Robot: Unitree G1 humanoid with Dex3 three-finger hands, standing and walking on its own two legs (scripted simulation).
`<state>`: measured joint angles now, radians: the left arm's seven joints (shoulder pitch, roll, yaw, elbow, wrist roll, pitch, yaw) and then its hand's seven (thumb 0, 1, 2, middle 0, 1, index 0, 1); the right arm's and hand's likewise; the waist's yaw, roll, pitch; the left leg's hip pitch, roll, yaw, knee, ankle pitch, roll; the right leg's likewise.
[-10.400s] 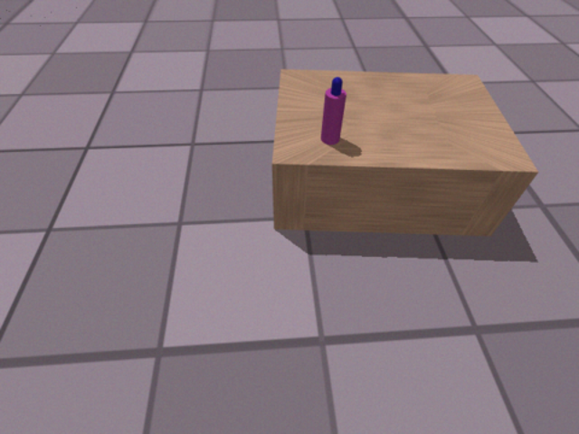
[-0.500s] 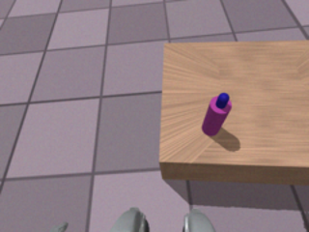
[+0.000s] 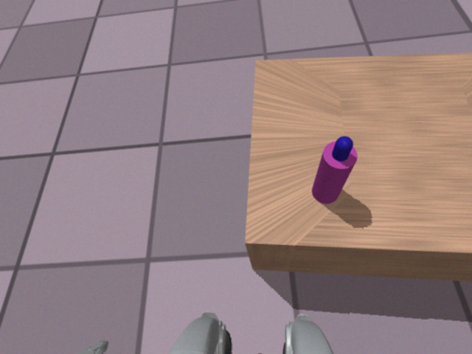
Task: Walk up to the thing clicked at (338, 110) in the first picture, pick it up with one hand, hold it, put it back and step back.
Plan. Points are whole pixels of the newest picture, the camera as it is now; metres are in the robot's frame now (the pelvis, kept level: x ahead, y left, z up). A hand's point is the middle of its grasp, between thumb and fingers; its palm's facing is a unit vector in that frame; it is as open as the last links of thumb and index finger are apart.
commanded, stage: approach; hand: right
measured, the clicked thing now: (333, 169) +0.52 -0.18 -0.19
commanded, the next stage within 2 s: close in in 0.46 s
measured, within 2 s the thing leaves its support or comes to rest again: neither
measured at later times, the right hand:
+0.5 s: hand (392, 191) +0.46 -0.30 -0.18, palm faces +0.13 +0.99 +0.02, open 17.5 cm
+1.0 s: hand (344, 189) +0.49 -0.21 -0.23, palm faces +0.12 +0.99 -0.01, open 17.3 cm
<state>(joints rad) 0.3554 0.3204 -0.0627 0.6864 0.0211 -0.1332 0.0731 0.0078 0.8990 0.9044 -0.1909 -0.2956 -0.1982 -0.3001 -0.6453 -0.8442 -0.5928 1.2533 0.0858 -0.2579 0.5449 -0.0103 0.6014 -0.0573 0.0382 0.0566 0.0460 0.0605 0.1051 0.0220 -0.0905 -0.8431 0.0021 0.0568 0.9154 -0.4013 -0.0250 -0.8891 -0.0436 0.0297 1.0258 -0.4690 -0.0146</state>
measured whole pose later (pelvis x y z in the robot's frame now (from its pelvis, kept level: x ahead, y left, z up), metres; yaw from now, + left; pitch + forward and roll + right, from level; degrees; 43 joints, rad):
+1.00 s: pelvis -0.08 +0.01 -0.27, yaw +4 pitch +36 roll +6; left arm 0.25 0.27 -0.07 0.63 0.05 0.00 -0.04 0.01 0.89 0.90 -0.18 -0.29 -0.19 -0.29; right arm -1.01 -0.64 -0.56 1.10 0.01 -0.38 0.22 -0.01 0.49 -0.01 0.07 0.03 0.06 0.04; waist 0.21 -0.04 -0.17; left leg -1.98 0.01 0.06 1.97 -0.62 -0.01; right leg -2.02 -0.03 0.08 2.05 -0.67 -0.01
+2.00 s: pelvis -0.07 +0.02 -0.27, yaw +2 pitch +38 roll +4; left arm 0.24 0.29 -0.05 0.61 0.07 0.05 -0.04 0.00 0.88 0.91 -0.20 -0.30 -0.20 -0.31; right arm -1.06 -0.57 -0.48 1.12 0.00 -0.42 0.13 -0.01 0.43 -0.14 0.42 0.26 0.41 0.27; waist 0.21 -0.03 -0.14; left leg -2.02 0.03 0.05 2.01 -0.64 -0.01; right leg -2.04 -0.02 0.06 2.07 -0.69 0.00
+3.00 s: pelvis -0.06 +0.02 -0.22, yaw +2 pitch +36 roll +4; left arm 0.22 0.28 -0.01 0.64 0.04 0.03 0.00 0.00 0.90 0.91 -0.20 -0.29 -0.20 -0.30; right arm -0.91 -0.47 -0.44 0.97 0.03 -0.35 0.06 -0.02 0.52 -1.05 0.71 1.04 0.75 1.08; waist 0.18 -0.03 -0.15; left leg -1.82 0.02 0.05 1.83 -0.63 -0.01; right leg -1.84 -0.03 0.05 1.88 -0.67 0.00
